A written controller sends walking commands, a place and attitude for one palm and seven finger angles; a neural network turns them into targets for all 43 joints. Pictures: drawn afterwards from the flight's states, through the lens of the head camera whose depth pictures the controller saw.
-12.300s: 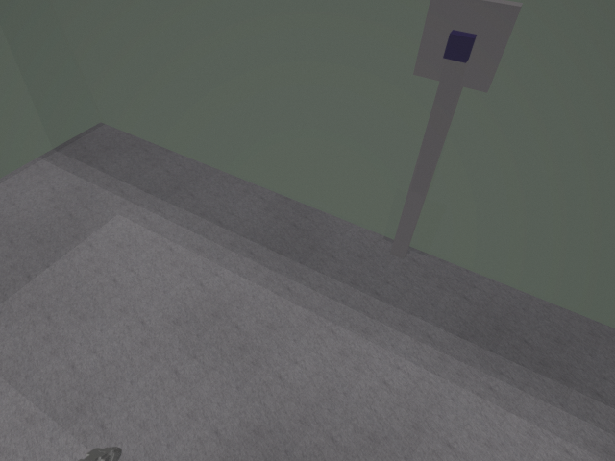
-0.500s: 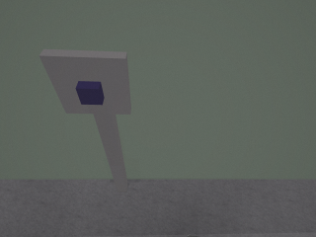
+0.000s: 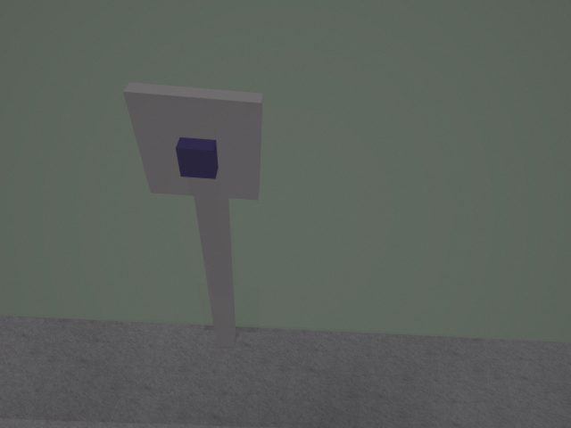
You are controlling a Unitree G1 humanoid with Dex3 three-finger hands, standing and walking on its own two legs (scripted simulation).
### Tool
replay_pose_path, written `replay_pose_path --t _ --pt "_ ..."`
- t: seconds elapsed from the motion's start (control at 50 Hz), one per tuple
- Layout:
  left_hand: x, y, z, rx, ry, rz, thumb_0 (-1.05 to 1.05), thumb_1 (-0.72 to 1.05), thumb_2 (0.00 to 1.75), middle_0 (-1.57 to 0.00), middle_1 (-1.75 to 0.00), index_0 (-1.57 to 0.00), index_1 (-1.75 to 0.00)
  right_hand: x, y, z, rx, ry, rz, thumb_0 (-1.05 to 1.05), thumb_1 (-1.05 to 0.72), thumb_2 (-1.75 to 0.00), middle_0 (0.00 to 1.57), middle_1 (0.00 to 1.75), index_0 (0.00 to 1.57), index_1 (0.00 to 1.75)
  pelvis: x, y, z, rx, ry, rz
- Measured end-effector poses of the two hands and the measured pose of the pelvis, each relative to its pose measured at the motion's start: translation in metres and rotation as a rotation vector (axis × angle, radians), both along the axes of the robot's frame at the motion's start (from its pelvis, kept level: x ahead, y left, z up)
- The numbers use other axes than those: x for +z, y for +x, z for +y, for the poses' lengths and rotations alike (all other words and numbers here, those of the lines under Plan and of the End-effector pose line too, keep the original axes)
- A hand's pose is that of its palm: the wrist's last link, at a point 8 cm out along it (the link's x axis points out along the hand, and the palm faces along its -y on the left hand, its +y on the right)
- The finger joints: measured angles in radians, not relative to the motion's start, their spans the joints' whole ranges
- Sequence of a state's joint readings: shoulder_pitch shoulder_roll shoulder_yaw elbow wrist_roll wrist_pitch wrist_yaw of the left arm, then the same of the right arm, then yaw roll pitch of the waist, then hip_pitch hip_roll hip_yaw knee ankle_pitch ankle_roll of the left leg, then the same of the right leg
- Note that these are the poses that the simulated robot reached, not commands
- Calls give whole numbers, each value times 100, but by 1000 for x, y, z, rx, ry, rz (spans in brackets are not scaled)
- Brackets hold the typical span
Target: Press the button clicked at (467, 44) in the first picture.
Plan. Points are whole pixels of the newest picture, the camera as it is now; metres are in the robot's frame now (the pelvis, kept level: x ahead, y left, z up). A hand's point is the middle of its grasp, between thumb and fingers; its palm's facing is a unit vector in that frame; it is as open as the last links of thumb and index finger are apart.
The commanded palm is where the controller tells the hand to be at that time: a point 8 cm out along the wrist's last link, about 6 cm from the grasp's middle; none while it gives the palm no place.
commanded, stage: come to a stop and stand still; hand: left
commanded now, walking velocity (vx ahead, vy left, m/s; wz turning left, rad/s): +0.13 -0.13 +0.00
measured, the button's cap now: (198, 157) +0.49 +0.18 +0.12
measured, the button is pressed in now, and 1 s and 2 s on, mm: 0 0 0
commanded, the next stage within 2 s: look again from close up in 0.76 s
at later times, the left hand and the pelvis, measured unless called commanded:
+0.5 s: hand out of the picture -0.03 +0.11 -0.17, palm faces +0.02 -0.99 -0.12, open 7.4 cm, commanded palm none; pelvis +0.00 -0.03 +0.00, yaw -1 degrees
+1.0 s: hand out of the picture -0.04 +0.13 -0.18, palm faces +0.02 -0.98 -0.18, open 7.4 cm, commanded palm none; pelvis -0.02 -0.03 +0.00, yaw +0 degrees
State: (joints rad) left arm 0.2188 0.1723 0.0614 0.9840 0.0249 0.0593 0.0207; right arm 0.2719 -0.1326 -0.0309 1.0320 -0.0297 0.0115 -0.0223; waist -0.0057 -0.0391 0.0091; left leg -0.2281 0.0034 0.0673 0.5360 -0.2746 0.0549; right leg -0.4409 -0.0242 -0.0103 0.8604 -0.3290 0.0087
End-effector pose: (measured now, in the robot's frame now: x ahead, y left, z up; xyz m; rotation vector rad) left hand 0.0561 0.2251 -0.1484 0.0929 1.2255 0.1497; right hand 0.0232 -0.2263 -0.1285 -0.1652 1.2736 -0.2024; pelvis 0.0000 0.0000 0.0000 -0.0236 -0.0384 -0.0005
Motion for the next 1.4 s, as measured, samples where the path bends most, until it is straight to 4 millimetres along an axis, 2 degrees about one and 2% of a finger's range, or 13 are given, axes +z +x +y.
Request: replay_pose_path --t 0.08,0.16,0.26,0.34,0.44,0.6,0.72,0.88,1.0,1.16,1.28,1.4 --pt "6 -33 6 2 1 73 0 92 90 -20 -30 -20 -30 3 -20 10 -20 19 37 0 -92 -90 20 30 20 30 8 1 4 -8 -3 12" --pt "8 -59 3 -15 8 173 0 91 90 -20 -30 -20 -30 0 -43 15 -60 43 77 0 -91 -90 20 30 20 30 10 0 3 -16 7 24" --pt "5 -73 -11 -17 23 212 1 91 90 -19 -30 -20 -30 -13 -77 14 -96 83 174 0 -91 -90 21 30 20 30 4 -3 -8 -21 39 31" --pt "8 -81 -29 -8 14 215 0 91 90 -19 -30 -20 -30 -18 -92 14 -91 112 238 0 -91 -90 20 30 20 30 4 -4 -14 -15 24 15" --pt "5 -89 -53 -10 -20 228 0 91 90 -20 -30 -20 -30 -18 -90 12 -92 123 235 0 -91 -90 20 30 20 30 4 -4 -22 -21 25 4" --pt "3 -98 -76 0 -54 228 0 91 90 -20 -30 -20 -30 -18 -67 5 -74 121 171 0 -91 -90 20 30 20 30 5 -7 -31 -24 25 -3" --pt "4 -104 -78 14 -47 225 0 91 90 -20 -30 -20 -30 -18 -60 -5 -55 105 156 1 -92 -90 20 30 20 30 6 -9 -34 -20 25 -3" --pt "7 -112 -69 10 -11 233 0 91 90 -20 -30 -20 -30 -17 -60 -14 -42 96 147 1 -91 -90 20 30 20 30 6 -13 -36 -20 19 3" --pt "2 -104 -47 -13 18 205 0 90 90 -20 -30 -20 -30 -22 -56 -15 -15 83 106 1 -92 -90 20 30 20 30 -3 -18 -27 -5 -3 13" --pt "4 -64 -17 -27 56 114 0 91 90 -20 -30 -20 -30 -22 -49 -1 12 85 96 1 -92 -90 20 30 20 30 -3 -13 -16 -6 17 19" --pt "5 -46 -11 -40 53 88 0 91 90 -20 -30 -20 -30 -18 -42 2 15 75 99 1 -92 -90 20 30 20 30 -2 -7 -11 -10 22 25" --pt "2 -43 -12 -42 37 111 0 91 90 -20 -30 -20 -30 -14 -32 -1 16 54 95 1 -92 -90 20 30 20 30 0 -1 -9 -14 23 25"
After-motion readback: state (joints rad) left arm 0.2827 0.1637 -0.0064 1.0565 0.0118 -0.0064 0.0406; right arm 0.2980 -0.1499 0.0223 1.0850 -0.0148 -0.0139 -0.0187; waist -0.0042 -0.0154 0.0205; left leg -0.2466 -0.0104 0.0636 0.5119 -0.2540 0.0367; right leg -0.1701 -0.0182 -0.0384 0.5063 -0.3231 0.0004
